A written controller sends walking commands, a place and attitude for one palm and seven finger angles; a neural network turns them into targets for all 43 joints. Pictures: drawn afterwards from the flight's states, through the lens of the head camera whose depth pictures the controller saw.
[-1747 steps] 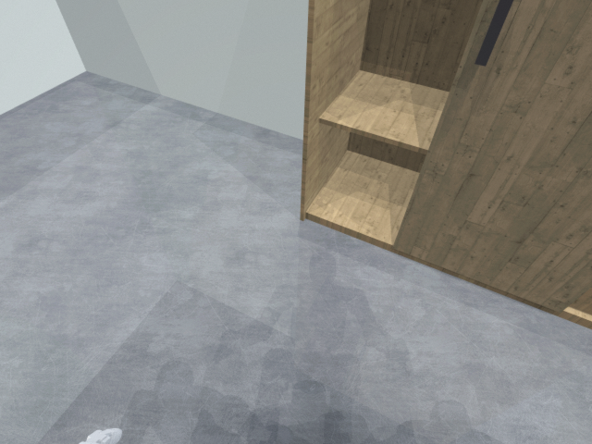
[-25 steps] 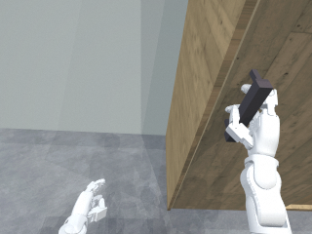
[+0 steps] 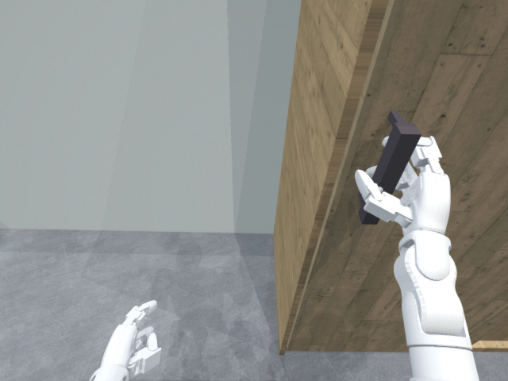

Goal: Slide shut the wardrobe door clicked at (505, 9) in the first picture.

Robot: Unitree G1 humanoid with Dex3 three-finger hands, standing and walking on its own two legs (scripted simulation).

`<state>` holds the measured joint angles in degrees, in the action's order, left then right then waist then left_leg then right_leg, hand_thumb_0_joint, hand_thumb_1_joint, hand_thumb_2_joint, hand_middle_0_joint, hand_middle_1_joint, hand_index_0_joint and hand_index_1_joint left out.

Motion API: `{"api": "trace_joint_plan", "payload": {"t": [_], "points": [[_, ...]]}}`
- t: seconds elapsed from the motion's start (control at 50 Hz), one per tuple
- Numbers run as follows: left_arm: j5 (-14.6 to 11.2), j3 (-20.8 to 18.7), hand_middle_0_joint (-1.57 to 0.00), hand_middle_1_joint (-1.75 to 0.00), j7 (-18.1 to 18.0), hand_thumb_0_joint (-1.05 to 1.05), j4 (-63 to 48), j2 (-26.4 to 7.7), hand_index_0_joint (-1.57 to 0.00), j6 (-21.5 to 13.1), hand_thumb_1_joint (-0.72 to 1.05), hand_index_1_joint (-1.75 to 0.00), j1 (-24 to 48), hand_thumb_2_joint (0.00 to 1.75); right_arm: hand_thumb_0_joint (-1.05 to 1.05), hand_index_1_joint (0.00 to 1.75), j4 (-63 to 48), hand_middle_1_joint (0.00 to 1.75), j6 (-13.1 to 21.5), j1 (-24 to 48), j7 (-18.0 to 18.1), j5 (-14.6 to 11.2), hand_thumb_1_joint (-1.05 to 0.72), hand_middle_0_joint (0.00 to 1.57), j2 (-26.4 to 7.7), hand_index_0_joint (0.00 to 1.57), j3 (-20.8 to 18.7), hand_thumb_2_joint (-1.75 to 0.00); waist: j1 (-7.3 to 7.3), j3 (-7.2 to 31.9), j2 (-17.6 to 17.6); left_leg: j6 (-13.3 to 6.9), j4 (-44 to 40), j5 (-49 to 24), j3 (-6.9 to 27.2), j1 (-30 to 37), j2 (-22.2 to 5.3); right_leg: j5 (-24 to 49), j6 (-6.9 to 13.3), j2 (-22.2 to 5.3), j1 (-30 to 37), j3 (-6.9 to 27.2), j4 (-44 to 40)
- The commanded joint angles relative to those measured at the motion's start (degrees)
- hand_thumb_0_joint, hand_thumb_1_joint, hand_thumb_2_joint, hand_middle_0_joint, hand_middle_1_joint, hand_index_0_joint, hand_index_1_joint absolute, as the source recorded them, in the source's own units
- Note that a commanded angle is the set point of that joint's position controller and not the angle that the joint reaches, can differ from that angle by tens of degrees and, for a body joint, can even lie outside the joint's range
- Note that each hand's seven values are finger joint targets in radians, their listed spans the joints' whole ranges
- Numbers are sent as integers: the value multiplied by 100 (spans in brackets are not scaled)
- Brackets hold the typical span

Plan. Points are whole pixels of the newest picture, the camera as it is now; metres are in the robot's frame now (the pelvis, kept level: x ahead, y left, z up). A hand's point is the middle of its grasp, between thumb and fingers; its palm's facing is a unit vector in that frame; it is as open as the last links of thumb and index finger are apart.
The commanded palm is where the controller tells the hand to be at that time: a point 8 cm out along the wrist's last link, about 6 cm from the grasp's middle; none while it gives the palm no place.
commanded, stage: loosen the grip on the handle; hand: right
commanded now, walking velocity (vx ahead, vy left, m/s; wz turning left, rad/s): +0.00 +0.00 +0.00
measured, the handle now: (380, 170) +0.37 -0.18 +0.18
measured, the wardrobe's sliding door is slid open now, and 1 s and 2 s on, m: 0.00 0.00 0.00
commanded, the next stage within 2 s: slip the hand off the handle in 0.40 s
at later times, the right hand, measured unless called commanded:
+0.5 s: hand (373, 190) +0.33 -0.15 +0.18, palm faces +0.20 +0.98 -0.05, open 14.6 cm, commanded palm +0.30 -0.20 +0.18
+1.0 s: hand (413, 194) +0.33 -0.21 +0.17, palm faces +0.31 +0.95 -0.07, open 14.7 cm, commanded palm +0.30 -0.26 +0.18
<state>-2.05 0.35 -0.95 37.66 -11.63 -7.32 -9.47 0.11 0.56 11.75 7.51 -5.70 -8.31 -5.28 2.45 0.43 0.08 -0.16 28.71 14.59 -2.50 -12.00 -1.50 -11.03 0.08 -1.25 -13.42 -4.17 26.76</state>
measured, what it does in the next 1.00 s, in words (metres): stands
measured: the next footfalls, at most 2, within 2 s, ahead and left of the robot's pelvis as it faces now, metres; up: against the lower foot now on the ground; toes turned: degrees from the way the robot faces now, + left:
none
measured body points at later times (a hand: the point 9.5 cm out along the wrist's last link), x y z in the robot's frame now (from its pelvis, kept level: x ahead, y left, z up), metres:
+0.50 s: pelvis +0.00 +0.00 +0.00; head -0.01 +0.01 +0.45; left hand +0.16 +0.24 -0.10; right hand +0.32 -0.21 +0.18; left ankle +0.01 +0.12 -0.74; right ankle +0.04 -0.12 -0.74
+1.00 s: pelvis +0.02 +0.01 +0.00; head -0.01 +0.02 +0.44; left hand +0.19 +0.23 -0.09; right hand +0.31 -0.26 +0.18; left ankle +0.01 +0.12 -0.74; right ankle +0.04 -0.12 -0.74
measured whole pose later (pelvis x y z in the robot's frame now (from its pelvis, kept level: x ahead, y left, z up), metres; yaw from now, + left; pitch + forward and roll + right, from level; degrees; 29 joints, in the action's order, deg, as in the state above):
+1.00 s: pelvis +0.02 +0.01 +0.00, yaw +0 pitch -2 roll +0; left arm -1.9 2.1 -3.8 37.8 -12.1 -4.3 -11.0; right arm 4.7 5.4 8.0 3.9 -8.5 -15.6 -13.5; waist 1.5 2.1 1.3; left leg -0.9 31.4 17.1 -2.8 -12.6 -0.1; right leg -14.9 -0.4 -2.5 -15.0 -3.3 31.6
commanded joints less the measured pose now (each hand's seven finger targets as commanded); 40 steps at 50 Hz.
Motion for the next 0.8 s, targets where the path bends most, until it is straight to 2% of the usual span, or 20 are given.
{"api": "trace_joint_plan", "payload": {"t": [0.0, 0.04, 0.08, 0.18, 0.2, 0.22, 0.24, 0.28, 0.3, 0.34, 0.36, 0.46, 0.48, 0.5, 0.52, 0.54, 0.58, 0.6, 0.7, 0.78], "points": [[-10, -151, -20, -30, -10, 0, -909, -695, -20, -311, 90, -30, 586, 90, 0, 140, -851, 140, 586, 1915, 377, 473, 31, 45, -253, 45, 437, -32, -218, 804, -247, -67, -318, 220, -73, -624, 142, -682, -17, -67, 492, 381, -391], [-12, -109, -20, -30, -52, 0, -911, -684, -20, -337, 90, -30, 609, 90, 0, 137, -754, 137, 765, 2358, 429, 575, 55, 42, -355, 42, 508, -20, -259, 735, -178, -80, -387, 543, 38, -697, 104, -1189, 13, -50, 406, 416, -413], [-18, -70, -20, -30, -87, 0, -870, -662, -20, -393, 90, -30, 598, 90, 0, 133, -537, 133, 889, 2813, 375, 607, 55, 40, -292, 40, 727, -20, -341, 601, -115, -70, -436, 852, 104, -848, 87, -1474, 36, -30, 345, 414, -336], [-14, -58, -20, -30, -178, 0, -745, -693, -20, -496, 90, -30, 595, 90, 0, 125, -87, 125, 1126, 3084, 221, 437, 55, 33, -590, 33, 450, -20, -293, 587, -74, -63, -589, 1321, 244, -846, 49, -1506, 51, 38, 147, 307, -120], [0, -104, -20, -30, -201, 0, -731, -736, -20, -510, 90, -30, 580, 90, 0, 123, -301, 123, 1188, 2964, 227, 353, 55, 32, -1402, 32, -396, -20, -87, 908, -14, -70, -673, 1407, 327, -546, 32, -1382, 56, 46, 150, 258, -130], [24, -59, -20, -30, -207, 0, -780, -705, -20, -522, 90, -30, 681, 90, 0, 122, -336, 122, 1197, 2825, 186, 281, 55, 30, -1245, 30, -256, -20, -67, 944, -4, -64, -686, 1332, 356, -423, 11, -1205, 81, 78, 117, 189, -121], [14, -69, -20, -30, -221, 0, -724, -710, -20, -521, 90, -30, 669, 90, 0, 120, -189, 120, 1180, 2580, 161, 175, 55, 29, -1321, 29, -446, -20, -39, 836, -206, -49, -755, 1408, 363, -395, 10, -1196, 65, 40, 51, 203, -128], [-3, -46, -20, -30, -232, 0, -712, -716, -20, -553, 90, -30, 670, 90, 0, 117, -219, 117, 1191, 2598, 70, -27, 55, 26, -1026, 26, -251, -20, -113, 615, -429, -17, -840, 1447, 377, -462, 10, -1119, 85, 40, 42, 195, -113], [3, -76, -20, -30, -244, 0, -688, -735, -20, -572, 90, -30, 694, 90, 0, 115, -269, 115, 1187, 2477, 75, -60, 55, 25, -1167, 25, -417, -20, -71, 636, -231, -23, -844, 1367, 398, -457, 4, -1055, 90, 48, 60, 167, -97], [16, -79, -20, -30, -253, 0, -639, -736, -20, -589, 90, -30, 678, 90, 0, 115, -312, 115, 1147, 2290, 125, -33, 55, 25, -1184, 25, -462, -20, -55, 618, -170, -30, -784, 1175, 326, -451, 15, -982, 85, 35, 107, 169, -122], [23, -75, -20, -30, -242, 0, -667, -734, -20, -604, 90, -30, 643, 90, 0, 115, -450, 115, 1131, 2288, 132, -30, 55, 25, -964, 25, -253, -20, -106, 675, -122, -29, -720, 942, 269, -456, 24, -863, 105, 35, 192, 180, -133], [88, -127, -20, -30, -206, 0, -708, -768, -20, -558, 90, -30, 411, 90, 0, 115, -901, 115, 950, 1650, 214, 51, 55, 25, -1039, 25, -392, -20, -21, 1219, -169, -53, -361, -638, 120, -68, 88, 458, 120, 36, 474, 149, -5], [87, -113, -20, -30, -195, 0, -723, -748, -20, -539, 90, -30, 407, 90, 0, 115, -1067, 115, 914, 1849, 203, 49, 55, 25, -790, 25, -109, -20, -100, 1211, -192, -42, -303, -892, 103, -114, 94, 622, 124, 41, 543, 143, 43], [78, -151, -20, -30, -197, 0, -688, -763, -20, -507, 90, -30, 341, 90, 0, 115, -1016, 115, 869, 1712, 222, 60, 55, 25, -1023, 25, -373, -20, -53, 1235, -158, -54, -272, -939, 88, -98, 108, 680, 99, 25, 551, 145, 61], [89, -136, -20, -30, -201, 0, -704, -767, -20, -456, 90, -30, 352, 90, 0, 115, -1019, 115, 814, 1566, 218, 56, 55, 25, -1017, 25, -383, -20, -32, 1227, -151, -46, -272, -993, 84, -78, 104, 707, 105, 48, 527, 129, 72], [82, -127, -20, -30, -214, 0, -672, -775, -20, -399, 90, -30, 337, 90, 0, 115, -847, 115, 764, 1487, 226, 65, 55, 25, -1172, 25, -554, -20, -31, 1086, -319, -46, -307, -940, 79, -86, 114, 657, 104, 35, 434, 138, 55], [70, -101, -20, -30, -228, 0, -740, -742, -20, -316, 90, -30, 404, 90, 0, 115, -964, 115, 721, 1647, 190, 16, 55, 25, -1068, 25, -461, -20, -63, 1047, -181, -37, -330, -811, 85, -140, 103, 547, 103, 58, 454, 137, 50], [65, -110, -20, -30, -249, 0, -715, -747, -20, -273, 90, -30, 400, 90, 0, 115, -894, 115, 699, 1582, 195, 0, 55, 25, -1245, 25, -668, -20, -52, 1052, -229, -43, -349, -796, 91, -131, 116, 543, 107, 55, 463, 139, 55], [36, -61, -20, -30, -304, 0, -778, -713, -20, -77, 90, -30, 500, 90, 0, 115, -716, 115, 634, 1496, 103, -140, 55, 25, -1436, 25, -977, -20, -10, 928, -303, -44, -408, -692, 109, -56, 116, 429, 103, 75, 318, 134, 31], [23, -45, -20, -30, -323, 0, -859, -671, -20, 46, 90, -30, 559, 90, 0, 115, -768, 115, 601, 1223, 46, -225, 55, 25, -1596, 25, -1234, -20, 70, 1021, -86, -62, -377, -934, 132, 85, 113, 584, 98, 75, 327, 95, 52]]}}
